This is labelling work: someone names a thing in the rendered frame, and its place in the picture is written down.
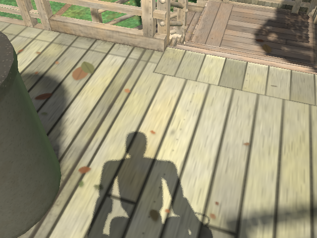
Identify stairs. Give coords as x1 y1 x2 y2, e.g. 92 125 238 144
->
142 11 202 42
176 42 317 73

